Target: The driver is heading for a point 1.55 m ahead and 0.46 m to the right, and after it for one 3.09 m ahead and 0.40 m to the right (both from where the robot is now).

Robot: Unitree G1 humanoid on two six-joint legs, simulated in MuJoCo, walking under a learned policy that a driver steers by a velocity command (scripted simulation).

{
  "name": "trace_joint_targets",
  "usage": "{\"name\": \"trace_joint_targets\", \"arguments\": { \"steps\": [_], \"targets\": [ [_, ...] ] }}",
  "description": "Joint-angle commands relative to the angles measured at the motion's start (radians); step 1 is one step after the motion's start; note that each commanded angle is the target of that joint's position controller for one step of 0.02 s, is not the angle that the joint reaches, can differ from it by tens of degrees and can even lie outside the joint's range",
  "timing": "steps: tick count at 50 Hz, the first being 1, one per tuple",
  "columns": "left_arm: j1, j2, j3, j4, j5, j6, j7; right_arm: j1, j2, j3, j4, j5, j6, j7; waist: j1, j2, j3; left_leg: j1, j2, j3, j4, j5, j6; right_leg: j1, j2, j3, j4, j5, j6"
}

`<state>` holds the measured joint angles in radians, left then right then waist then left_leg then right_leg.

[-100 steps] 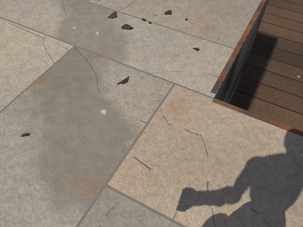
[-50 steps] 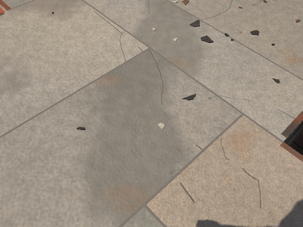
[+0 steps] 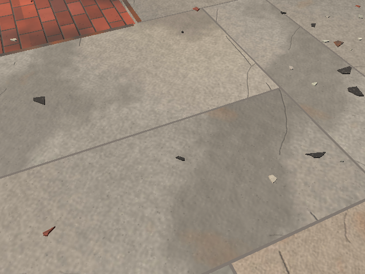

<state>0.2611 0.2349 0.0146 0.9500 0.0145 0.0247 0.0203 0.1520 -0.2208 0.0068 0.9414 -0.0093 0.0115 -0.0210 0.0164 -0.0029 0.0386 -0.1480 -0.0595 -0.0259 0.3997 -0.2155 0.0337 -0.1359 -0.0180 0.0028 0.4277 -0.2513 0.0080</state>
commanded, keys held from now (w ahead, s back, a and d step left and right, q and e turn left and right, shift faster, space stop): no key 0.82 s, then w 0.18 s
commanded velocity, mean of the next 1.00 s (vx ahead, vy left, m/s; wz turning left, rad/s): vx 0.03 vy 0.00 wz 0.01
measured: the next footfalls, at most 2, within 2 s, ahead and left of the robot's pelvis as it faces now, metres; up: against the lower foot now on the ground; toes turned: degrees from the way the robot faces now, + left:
right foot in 1.52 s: +0.37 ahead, -0.05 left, +0.00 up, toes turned -3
left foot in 1.88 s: +0.33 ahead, +0.13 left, +0.00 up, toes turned +0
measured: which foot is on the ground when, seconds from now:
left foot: down 0.00-1.00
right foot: down 0.00-1.00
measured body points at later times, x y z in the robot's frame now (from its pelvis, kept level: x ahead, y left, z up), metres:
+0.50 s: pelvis -0.01 -0.02 +0.00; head +0.00 -0.03 +0.45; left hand +0.01 +0.21 -0.15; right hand -0.01 -0.26 -0.16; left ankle +0.00 +0.10 -0.74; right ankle -0.02 -0.12 -0.74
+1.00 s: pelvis +0.02 -0.02 +0.00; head +0.01 -0.02 +0.45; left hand -0.03 +0.21 -0.16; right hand +0.00 -0.25 -0.16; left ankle +0.00 +0.09 -0.73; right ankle -0.02 -0.12 -0.74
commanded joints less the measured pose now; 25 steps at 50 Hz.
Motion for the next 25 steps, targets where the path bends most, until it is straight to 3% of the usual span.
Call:
{"name": "trace_joint_targets", "arguments": {
  "steps": [1,12,25],
  "targets": [
    [0.001,0.106,0.016,-0.011,0.0,-0.027,-0.001,0.029,-0.128,-0.034,0.011,0.002,-0.006,-0.004,-0.017,-0.065,0.005,0.049,0.113,-0.108,-0.071,0.125,0.027,-0.056,-0.087,0.095,-0.115,0.145,-0.031],
    [0.02,0.079,0.002,0.074,-0.003,-0.03,0.012,0.077,-0.096,-0.023,0.134,0.001,-0.007,-0.01,-0.011,-0.007,0.019,-0.002,0.116,-0.099,-0.096,0.097,0.003,-0.032,-0.082,0.101,-0.135,0.073,-0.053],
    [0.046,0.043,-0.011,0.134,-0.005,-0.033,0.014,0.143,-0.062,-0.008,0.206,0.0,-0.01,-0.017,-0.016,-0.008,0.028,-0.015,0.123,-0.09,-0.082,0.101,-0.006,-0.052,-0.07,0.102,-0.137,0.069,-0.059]
  ]
}}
